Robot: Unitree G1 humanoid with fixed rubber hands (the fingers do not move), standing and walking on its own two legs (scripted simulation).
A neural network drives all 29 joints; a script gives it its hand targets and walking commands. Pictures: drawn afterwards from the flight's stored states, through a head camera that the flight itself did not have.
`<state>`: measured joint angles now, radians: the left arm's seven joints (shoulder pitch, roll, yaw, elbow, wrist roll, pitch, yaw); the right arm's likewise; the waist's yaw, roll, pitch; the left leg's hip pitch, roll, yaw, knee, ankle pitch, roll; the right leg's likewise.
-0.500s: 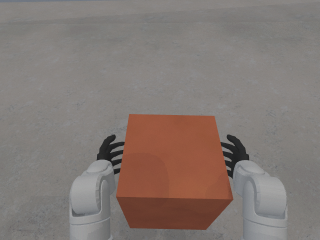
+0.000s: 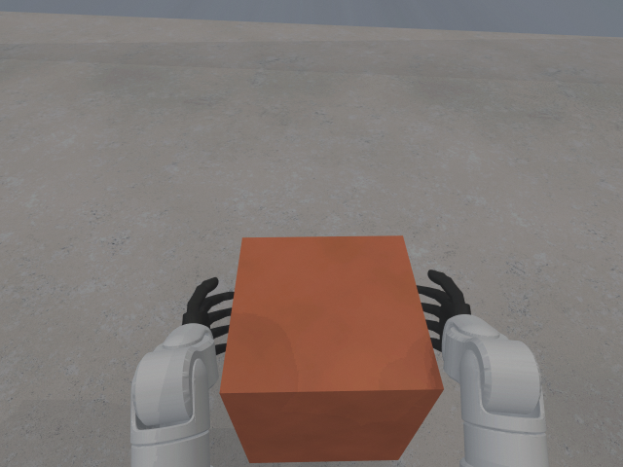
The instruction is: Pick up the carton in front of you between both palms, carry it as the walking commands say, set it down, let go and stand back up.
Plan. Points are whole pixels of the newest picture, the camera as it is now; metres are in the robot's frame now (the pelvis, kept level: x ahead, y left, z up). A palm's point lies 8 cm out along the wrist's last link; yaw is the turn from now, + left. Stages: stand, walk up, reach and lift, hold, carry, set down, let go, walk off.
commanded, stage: carry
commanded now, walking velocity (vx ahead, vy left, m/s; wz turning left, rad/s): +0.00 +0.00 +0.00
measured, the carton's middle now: (323, 353) +0.29 +0.01 +0.00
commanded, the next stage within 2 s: none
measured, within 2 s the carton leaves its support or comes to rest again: neither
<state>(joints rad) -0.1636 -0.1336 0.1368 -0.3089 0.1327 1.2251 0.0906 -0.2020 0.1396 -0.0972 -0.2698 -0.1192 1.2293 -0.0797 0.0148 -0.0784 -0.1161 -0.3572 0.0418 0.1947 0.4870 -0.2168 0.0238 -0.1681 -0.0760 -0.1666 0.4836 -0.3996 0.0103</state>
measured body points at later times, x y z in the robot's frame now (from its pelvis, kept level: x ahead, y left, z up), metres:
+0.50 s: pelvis +0.03 -0.01 +0.00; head +0.03 -0.01 +0.45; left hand +0.31 +0.14 +0.03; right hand +0.31 -0.16 +0.03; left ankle +0.02 +0.11 -0.73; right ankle -0.10 -0.10 -0.73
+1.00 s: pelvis -0.02 -0.02 +0.00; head -0.05 -0.02 +0.45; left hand +0.28 +0.13 +0.03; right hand +0.27 -0.17 +0.04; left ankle +0.02 +0.11 -0.73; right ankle -0.10 -0.10 -0.73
